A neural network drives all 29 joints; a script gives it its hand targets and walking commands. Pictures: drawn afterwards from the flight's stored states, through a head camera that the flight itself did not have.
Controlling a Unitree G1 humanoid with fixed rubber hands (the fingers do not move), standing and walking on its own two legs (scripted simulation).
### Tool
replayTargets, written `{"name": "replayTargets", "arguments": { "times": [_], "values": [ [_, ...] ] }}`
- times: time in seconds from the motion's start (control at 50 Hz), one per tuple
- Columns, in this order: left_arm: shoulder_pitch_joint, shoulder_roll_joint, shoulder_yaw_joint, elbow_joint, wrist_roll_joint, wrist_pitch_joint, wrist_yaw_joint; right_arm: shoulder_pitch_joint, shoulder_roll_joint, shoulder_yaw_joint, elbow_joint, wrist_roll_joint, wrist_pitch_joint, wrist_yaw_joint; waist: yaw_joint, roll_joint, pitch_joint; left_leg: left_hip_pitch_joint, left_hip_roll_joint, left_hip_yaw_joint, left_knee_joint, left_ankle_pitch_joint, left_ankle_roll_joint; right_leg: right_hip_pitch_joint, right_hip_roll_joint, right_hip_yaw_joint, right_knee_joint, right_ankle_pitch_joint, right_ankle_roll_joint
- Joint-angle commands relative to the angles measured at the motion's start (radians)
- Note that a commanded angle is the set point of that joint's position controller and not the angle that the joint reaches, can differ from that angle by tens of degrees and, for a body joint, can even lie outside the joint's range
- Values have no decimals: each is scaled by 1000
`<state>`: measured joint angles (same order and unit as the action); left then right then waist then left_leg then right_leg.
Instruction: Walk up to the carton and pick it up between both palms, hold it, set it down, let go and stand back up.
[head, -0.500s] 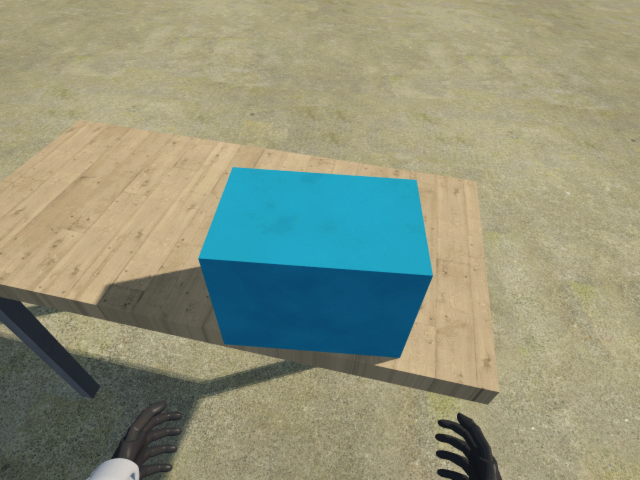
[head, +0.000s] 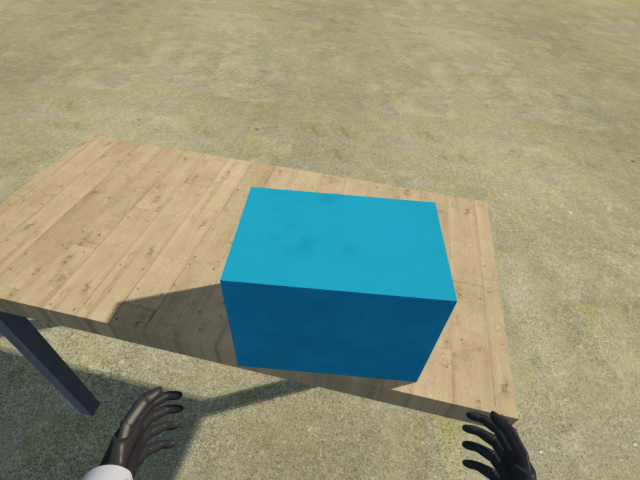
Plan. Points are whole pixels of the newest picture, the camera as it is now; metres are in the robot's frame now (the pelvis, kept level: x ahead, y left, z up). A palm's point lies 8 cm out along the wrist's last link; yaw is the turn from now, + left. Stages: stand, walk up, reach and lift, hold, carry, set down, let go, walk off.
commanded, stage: reach and lift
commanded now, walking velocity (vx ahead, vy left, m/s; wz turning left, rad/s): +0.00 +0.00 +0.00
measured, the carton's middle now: (334, 285) +0.39 +0.00 +0.01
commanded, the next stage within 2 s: none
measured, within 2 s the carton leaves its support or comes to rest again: neither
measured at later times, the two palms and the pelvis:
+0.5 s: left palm (122, 412) +0.19 +0.24 +0.01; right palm (532, 439) +0.19 -0.23 +0.01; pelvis -0.01 +0.00 +0.00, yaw +1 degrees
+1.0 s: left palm (125, 345) +0.25 +0.25 +0.06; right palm (534, 367) +0.25 -0.24 +0.06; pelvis +0.01 +0.00 +0.00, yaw +2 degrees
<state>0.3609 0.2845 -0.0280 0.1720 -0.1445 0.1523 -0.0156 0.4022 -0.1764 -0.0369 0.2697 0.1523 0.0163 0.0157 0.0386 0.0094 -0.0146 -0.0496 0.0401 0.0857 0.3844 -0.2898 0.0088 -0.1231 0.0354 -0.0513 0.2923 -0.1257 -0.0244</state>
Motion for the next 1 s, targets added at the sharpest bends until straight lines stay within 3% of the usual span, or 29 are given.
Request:
{"name": "replayTargets", "arguments": {
  "times": [0.0, 0.08, 0.12, 0.18, 0.28, 0.3, 0.36, 0.5, 0.54, 0.56, 0.58, 0.6, 0.62, 0.66, 0.74, 0.88, 0.98],
  "values": [
    [-48, 86, 35, -136, -9, -39, 11, -14, -119, -51, -119, 17, -33, 11, -11, 66, 26, -219, 28, -62, -98, 296, -52, 157, -13, 103, -14, 91, -39],
    [-69, 99, 42, -154, -27, -73, 13, -26, -135, -50, -183, 26, -56, 12, 1, 36, 25, -244, 23, -64, -99, 305, -45, 194, -16, 106, -14, 118, -36],
    [-45, 86, 38, -105, -23, -87, 17, -5, -133, -51, -142, 34, -61, 14, -1, 44, 45, -259, 27, -66, -106, 262, -48, 206, -21, 112, -18, 87, -43],
    [-111, 105, 36, -138, -50, -135, 26, -53, -153, -66, -190, 35, -86, 15, -8, 29, 24, -279, 31, -65, -116, 206, -43, 205, -23, 108, -11, 55, -34],
    [-155, 126, 43, -78, -73, -182, 37, -110, -162, -67, -189, 52, -95, 16, 4, 35, 50, -334, 29, -61, -137, 113, -34, 233, -40, 114, -12, 2, -36],
    [-113, 109, 35, -48, -72, -185, 31, -69, -153, -60, -160, 58, -94, 11, -7, 32, 65, -336, 33, -63, -136, 112, -28, 247, -48, 120, -16, 11, -36],
    [-199, 130, 35, -112, -100, -235, 31, -148, -176, -78, -227, 72, -125, 3, -16, 29, 12, -332, 29, -62, -128, 137, -26, 252, -45, 119, 0, 43, -39],
    [-196, 132, 48, 2, -117, -300, 5, -171, -172, -53, -154, 100, -158, -19, -24, 8, 51, -342, 32, -77, -136, 117, -15, 293, -61, 138, -17, 36, -43],
    [-252, 128, 36, -11, -140, -305, 1, -211, -177, -55, -153, 106, -158, -24, -37, 13, 36, -347, 35, -84, -146, 106, -17, 301, -58, 132, -21, 26, -47],
    [-282, 142, 42, -29, -142, -310, 3, -248, -189, -64, -166, 104, -160, -25, -29, 18, 19, -343, 34, -83, -148, 121, -19, 302, -55, 127, -17, 40, -45],
    [-111, 164, 60, -65, -139, -332, 3, -123, -189, -103, -220, 126, -186, -34, 14, 20, -13, -300, 29, -85, -144, 195, -24, 318, -50, 115, -7, 161, -44],
    [-180, 169, 56, -74, -139, -345, -1, -172, -201, -97, -220, 126, -196, -43, -9, 6, -53, -304, 19, -83, -134, 235, -24, 340, -48, 114, 2, 208, -38],
    [-177, 163, 53, -41, -141, -349, -6, -175, -185, -70, -201, 122, -190, -45, -2, 16, -38, -313, 22, -88, -135, 241, -27, 340, -46, 111, 6, 212, -40],
    [-215, 169, 46, -35, -158, -317, -13, -199, -187, -55, -201, 125, -153, -43, -9, 22, -20, -310, 29, -87, -147, 197, -28, 312, -51, 110, -8, 152, -43],
    [-322, 201, 33, -158, -188, -227, 11, -298, -240, -93, -260, 139, -73, -37, -30, 37, -23, -345, 33, -94, -164, 106, -22, 283, -49, 107, -13, 104, -44],
    [-364, 226, 86, -173, -174, -95, -12, -327, -257, -75, -275, 176, 23, -60, -42, 18, -100, -322, 22, -93, -144, 282, -9, 368, -57, 123, -12, 299, -42],
    [-412, 226, 133, -200, -157, 4, -36, -376, -282, -80, -315, 191, 76, -80, -47, 15, -124, -279, 17, -99, -143, 363, -12, 381, -59, 125, -37, 341, -53]
  ]
}}
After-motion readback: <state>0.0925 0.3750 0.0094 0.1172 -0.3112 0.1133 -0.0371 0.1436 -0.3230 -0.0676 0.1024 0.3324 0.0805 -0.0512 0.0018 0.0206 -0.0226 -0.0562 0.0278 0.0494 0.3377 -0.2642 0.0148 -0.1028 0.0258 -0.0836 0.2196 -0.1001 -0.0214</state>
